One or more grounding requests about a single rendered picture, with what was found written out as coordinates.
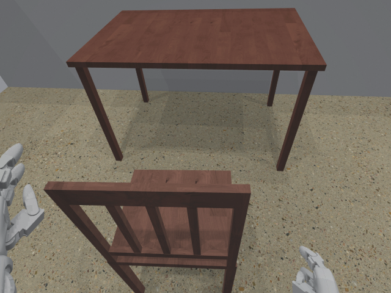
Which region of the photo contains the left robot forearm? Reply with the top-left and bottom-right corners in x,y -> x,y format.
0,255 -> 16,293

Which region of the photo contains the table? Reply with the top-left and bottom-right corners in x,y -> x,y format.
66,8 -> 327,171

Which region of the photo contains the robot right hand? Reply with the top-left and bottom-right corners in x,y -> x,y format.
292,246 -> 339,293

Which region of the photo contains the robot left hand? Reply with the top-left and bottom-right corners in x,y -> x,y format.
0,143 -> 44,256

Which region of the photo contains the chair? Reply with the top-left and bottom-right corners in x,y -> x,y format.
44,170 -> 251,293

